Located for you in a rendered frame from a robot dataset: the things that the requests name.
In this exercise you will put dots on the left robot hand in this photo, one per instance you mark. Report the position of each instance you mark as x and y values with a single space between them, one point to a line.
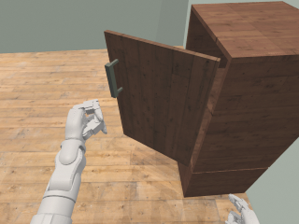
77 121

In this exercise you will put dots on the robot left forearm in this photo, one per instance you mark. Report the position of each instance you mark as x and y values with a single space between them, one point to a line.
61 193

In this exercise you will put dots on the handle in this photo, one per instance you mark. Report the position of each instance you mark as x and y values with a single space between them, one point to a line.
114 92

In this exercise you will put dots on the cupboard door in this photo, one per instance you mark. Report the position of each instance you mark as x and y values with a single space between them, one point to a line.
165 91

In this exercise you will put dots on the right robot hand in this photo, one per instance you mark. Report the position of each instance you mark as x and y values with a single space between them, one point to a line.
246 216

